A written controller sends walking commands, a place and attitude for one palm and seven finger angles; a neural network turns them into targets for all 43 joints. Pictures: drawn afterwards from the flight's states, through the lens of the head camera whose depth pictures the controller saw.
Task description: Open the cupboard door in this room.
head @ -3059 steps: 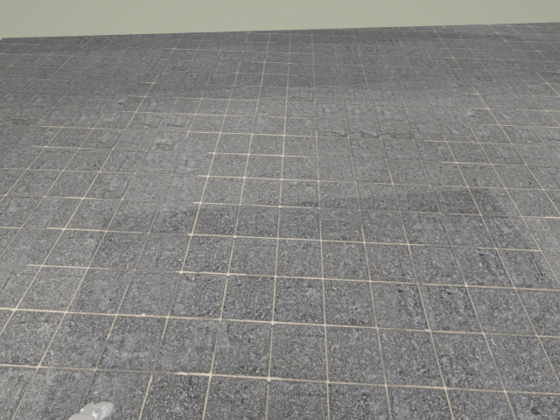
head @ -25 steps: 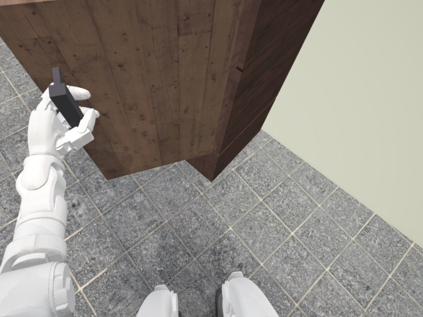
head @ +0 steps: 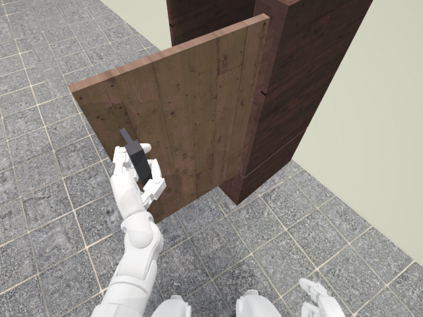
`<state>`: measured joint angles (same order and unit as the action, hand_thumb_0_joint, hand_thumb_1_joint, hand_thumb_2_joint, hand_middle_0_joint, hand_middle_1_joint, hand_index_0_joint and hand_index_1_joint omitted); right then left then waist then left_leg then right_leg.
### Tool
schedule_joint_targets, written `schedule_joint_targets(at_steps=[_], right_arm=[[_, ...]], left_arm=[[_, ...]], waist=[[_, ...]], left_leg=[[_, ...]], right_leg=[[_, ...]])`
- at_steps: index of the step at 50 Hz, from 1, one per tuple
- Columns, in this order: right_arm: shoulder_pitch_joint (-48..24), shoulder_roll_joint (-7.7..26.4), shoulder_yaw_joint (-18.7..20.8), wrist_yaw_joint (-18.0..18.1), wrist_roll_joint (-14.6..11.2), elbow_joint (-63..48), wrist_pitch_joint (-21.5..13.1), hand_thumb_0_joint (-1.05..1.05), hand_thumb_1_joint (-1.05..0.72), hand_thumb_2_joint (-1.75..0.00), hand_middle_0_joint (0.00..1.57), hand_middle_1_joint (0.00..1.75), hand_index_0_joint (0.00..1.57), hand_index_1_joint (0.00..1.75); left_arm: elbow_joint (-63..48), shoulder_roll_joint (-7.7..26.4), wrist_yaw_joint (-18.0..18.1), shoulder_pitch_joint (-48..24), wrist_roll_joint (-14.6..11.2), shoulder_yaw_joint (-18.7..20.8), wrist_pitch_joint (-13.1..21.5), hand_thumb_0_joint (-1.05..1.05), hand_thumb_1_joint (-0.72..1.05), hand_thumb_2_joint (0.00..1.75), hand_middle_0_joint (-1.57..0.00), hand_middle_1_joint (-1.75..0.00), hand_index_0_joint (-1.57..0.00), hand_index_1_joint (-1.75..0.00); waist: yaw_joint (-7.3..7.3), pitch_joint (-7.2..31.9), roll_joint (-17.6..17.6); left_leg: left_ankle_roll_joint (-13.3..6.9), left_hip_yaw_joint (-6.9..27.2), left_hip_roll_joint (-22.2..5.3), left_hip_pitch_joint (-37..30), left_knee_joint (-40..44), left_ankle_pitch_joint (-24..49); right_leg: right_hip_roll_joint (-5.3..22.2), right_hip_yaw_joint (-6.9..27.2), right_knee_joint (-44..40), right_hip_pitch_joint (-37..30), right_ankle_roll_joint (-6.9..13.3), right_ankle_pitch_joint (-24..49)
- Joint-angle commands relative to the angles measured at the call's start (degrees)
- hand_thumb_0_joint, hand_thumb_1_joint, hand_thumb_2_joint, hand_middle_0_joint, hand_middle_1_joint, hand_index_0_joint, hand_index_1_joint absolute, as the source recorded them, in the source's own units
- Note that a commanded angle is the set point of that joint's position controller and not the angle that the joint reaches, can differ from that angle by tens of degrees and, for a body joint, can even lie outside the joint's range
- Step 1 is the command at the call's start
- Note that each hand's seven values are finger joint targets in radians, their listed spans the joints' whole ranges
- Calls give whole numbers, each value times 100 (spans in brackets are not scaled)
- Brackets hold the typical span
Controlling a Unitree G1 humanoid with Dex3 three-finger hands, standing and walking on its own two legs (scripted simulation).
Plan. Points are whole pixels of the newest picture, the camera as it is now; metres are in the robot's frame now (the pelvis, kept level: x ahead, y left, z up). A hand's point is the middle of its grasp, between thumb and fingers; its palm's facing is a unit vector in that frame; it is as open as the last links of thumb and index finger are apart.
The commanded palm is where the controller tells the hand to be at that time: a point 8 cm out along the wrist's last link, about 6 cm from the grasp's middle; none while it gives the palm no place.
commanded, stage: pull the door open along its arc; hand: left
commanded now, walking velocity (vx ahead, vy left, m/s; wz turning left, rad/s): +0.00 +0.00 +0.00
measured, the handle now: (136, 158) +0.40 +0.17 +0.04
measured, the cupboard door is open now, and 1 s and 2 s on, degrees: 84 96 99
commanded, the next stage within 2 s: open thumb and fingers to let go in 0.14 s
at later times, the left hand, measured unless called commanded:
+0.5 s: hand (187, 201) +0.32 +0.06 +0.03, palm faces +0.43 -0.90 -0.02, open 7.4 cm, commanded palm +0.27 +0.11 +0.03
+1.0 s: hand (185, 199) +0.32 +0.06 +0.03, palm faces +0.39 -0.92 +0.00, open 14.6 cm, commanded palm +0.27 +0.11 +0.03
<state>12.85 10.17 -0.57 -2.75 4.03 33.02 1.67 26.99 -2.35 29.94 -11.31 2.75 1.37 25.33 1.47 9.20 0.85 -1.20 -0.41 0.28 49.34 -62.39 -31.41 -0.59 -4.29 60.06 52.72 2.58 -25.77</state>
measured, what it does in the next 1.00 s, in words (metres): stands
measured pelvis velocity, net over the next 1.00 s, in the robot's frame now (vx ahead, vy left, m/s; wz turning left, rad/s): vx -0.02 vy -0.02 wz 0.03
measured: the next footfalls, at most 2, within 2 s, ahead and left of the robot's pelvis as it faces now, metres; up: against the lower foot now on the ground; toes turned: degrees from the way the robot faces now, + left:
none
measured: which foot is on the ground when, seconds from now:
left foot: down 0.00-1.00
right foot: down 0.00-1.00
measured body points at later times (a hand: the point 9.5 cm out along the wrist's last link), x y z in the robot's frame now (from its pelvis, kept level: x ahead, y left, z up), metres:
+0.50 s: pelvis -0.02 -0.03 +0.00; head +0.05 -0.04 +0.44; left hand +0.29 +0.11 +0.04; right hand +0.16 -0.24 -0.11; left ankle -0.02 +0.10 -0.66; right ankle +0.03 -0.10 -0.66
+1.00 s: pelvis -0.02 -0.02 +0.00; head +0.05 -0.03 +0.44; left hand +0.29 +0.11 +0.04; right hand +0.14 -0.24 -0.12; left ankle -0.02 +0.10 -0.66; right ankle +0.03 -0.10 -0.66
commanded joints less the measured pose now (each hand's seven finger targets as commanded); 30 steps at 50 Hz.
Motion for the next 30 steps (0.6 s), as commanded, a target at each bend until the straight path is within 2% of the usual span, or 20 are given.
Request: schedule_joint_targets(at_steps=[1, 3, 8, 9, 11, 12, 14, 15, 16, 18, 20, 21, 22, 23, 25, 26, 28, 30], right_arm=[[1, 702, 350, 39, 35, -619, -325, 0, -90, -90, 20, 30, 20, 30], [-81, 665, 356, 24, 44, -623, -379, 0, -90, -90, 20, 30, 20, 30], [-267, 556, 331, 18, 63, -728, -523, 0, -90, -90, 20, 30, 20, 30], [-282, 552, 308, 26, 63, -722, -554, 0, -90, -90, 20, 30, 20, 30], [-321, 562, 281, 90, 87, -639, -590, 0, -90, -90, 20, 30, 20, 30], [-398, 577, 275, 132, 99, -578, -587, 0, -90, -90, 20, 30, 20, 30], [-507, 515, 256, 201, 99, -535, -585, 0, -90, -90, 20, 30, 20, 30], [-539, 486, 251, 210, 99, -518, -594, 0, -90, -90, 20, 30, 20, 30], [-515, 493, 257, 224, 95, -512, -597, 0, -90, -90, 20, 30, 20, 30], [-574, 476, 255, 233, 80, -519, -601, 0, -90, -90, 20, 30, 20, 30], [-573, 488, 254, 241, 66, -520, -599, 0, -90, -90, 20, 30, 20, 30], [-550, 504, 256, 252, 69, -510, -602, 0, -90, -90, 20, 30, 20, 30], [-558, 497, 265, 245, 67, -520, -605, 0, -90, -90, 20, 30, 20, 30], [-546, 504, 264, 241, 58, -510, -601, 0, -90, -90, 20, 30, 20, 30], [-531, 513, 272, 239, 61, -514, -600, 0, -90, -90, 20, 30, 20, 30], [-541, 520, 252, 245, 60, -516, -588, 0, -90, -90, 20, 30, 20, 30], [-549, 517, 260, 234, 52, -516, -584, 0, -90, -90, 20, 30, 20, 30], [-550, 538, 275, 238, 51, -511, -586, 0, -90, -90, 20, 30, 20, 30]], left_arm=[[-1464, -164, 108, -619, 197, -575, 422, 0, 90, 90, -40, -135, -40, -135], [-1591, -360, 186, -435, 230, -788, 396, 0, 90, 90, -40, -135, -40, -135], [-2068, -735, 309, 353, 450, -1286, 235, 0, 90, 90, -40, -135, -40, -135], [-2101, -750, 344, 307, 490, -1340, 193, 0, 90, 90, -40, -135, -40, -135], [-1912, -568, 451, -46, 605, -1190, 133, 0, 90, 90, -40, -135, -40, -135], [-1916, -372, 548, -679, 629, -1023, 161, 0, 90, 90, -40, -135, -40, -135], [-1741, -203, 653, -790, 677, -796, 193, 0, 76, 84, -39, -134, -39, -134], [-1695, -334, 654, -848, 673, -893, 203, 0, 69, 81, -38, -133, -38, -133], [-1679, -262, 660, -879, 660, -820, 205, 0, 62, 78, -38, -132, -38, -132], [-1591, -346, 612, -774, 498, -814, 174, 0, 48, 72, -37, -130, -37, -130], [-1547, -381, 546, -816, 378, -833, 165, 0, 34, 66, -36, -129, -36, -129], [-1606, -343, 527, -906, 360, -824, 180, 0, 27, 63, -35, -128, -35, -128], [-1624, -388, 502, -892, 349, -864, 186, 0, 20, 60, -35, -127, -35, -127], [-1547, -356, 482, -844, 332, -826, 180, 0, 13, 57, -35, -127, -35, -127], [-1597, -268, 479, -899, 308, -723, 208, 0, -1, 51, -33, -125, -33, -125], [-1455, -242, 458, -789, 323, -711, 195, 0, -8, 48, -33, -124, -33, -124], [-1492, -285, 452, -937, 322, -761, 225, 0, -22, 42, -32, -123, -32, -123], [-1413, -298, 455, -1057, 329, -767, 247, 0, -36, 36, -31, -122, -31, -122]], waist=[[37, 1911, -294], [31, 1870, -399], [-45, 1914, -397], [-2, 1756, -430], [105, 1501, -665], [175, 1452, -664], [106, 1438, -566], [115, 1435, -448], [132, 1520, -598], [84, 1619, -518], [110, 1664, -559], [152, 1796, -699], [128, 1769, -578], [123, 1734, -667], [98, 1786, -621], [111, 1727, -762], [108, 1662, -629], [155, 1609, -681]], left_leg=[[96, 76, 47, -564, 798, 1989], [86, 58, 67, -538, 798, 1910], [86, 49, 90, -575, 783, 1844], [91, 71, 91, -536, 786, 1771], [66, 123, 99, -305, 693, 1487], [56, 126, 117, -156, 625, 1230], [56, 108, 162, -19, 579, 978], [58, 100, 168, -59, 588, 928], [51, 89, 165, -45, 554, 928], [68, 71, 187, -7, 559, 873], [68, 72, 185, -18, 550, 922], [67, 87, 184, -4, 507, 943], [74, 81, 182, -5, 521, 972], [76, 90, 180, 10, 521, 956], [78, 92, 182, 10, 515, 1004], [77, 108, 183, 105, 504, 941], [79, 107, 185, 100, 524, 906], [65, 96, 183, 76, 515, 871]], right_leg=[[30, 247, -689, -2041, -52, 2096], [66, 287, -747, -2111, -63, 2059], [107, 324, -783, -2182, -46, 2012], [124, 317, -812, -2106, -44, 1934], [157, 437, -895, -1939, -86, 1602], [223, 564, -960, -1848, -129, 1227], [290, 773, -1103, -1900, -133, 744], [294, 770, -1119, -1856, -123, 648], [307, 838, -1180, -1929, -146, 627], [351, 916, -1236, -2090, -166, 609], [367, 949, -1251, -2173, -191, 776], [388, 989, -1248, -2247, -220, 843], [391, 983, -1228, -2245, -220, 937], [395, 971, -1229, -2241, -221, 923], [402, 983, -1206, -2283, -229, 1032], [418, 1038, -1246, -2301, -245, 964], [421, 1027, -1250, -2231, -221, 831], [397, 981, -1252, -2112, -215, 703]])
